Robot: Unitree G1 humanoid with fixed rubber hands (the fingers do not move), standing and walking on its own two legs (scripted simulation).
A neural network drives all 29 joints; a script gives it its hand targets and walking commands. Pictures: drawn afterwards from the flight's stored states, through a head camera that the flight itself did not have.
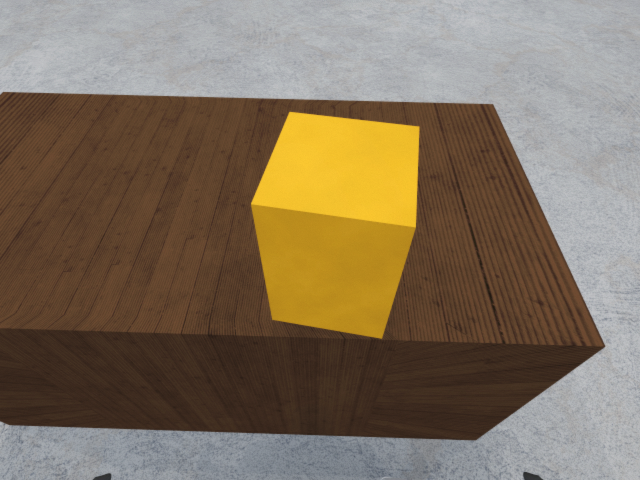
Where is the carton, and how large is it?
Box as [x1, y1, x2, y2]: [251, 112, 418, 338]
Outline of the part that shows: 289,112 251,203 272,319 381,338 415,228 418,126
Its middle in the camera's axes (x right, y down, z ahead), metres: +0.03 -0.01 +0.58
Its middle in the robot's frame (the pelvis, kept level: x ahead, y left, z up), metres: +0.45 -0.01 +0.03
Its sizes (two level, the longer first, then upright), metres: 0.185 0.181 0.271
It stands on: a pedestal, 0.65 m high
